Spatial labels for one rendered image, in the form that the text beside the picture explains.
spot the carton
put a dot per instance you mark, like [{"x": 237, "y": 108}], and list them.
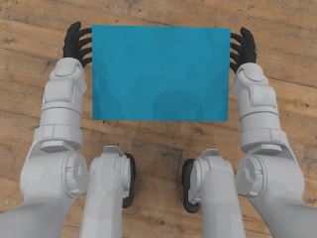
[{"x": 152, "y": 73}]

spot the right robot forearm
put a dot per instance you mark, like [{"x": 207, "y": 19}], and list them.
[{"x": 258, "y": 114}]

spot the robot left upper arm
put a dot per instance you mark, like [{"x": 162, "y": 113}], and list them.
[{"x": 50, "y": 184}]

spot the left robot forearm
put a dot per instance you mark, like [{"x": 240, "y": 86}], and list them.
[{"x": 61, "y": 112}]

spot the left robot thigh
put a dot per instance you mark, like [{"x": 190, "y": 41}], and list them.
[{"x": 102, "y": 213}]

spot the right robot hand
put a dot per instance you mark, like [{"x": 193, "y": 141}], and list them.
[{"x": 246, "y": 51}]

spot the left robot hand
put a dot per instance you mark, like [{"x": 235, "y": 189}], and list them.
[{"x": 73, "y": 44}]

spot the robot left shin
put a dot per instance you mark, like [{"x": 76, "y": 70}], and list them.
[{"x": 107, "y": 150}]

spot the robot right upper arm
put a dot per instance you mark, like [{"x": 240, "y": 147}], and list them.
[{"x": 274, "y": 186}]

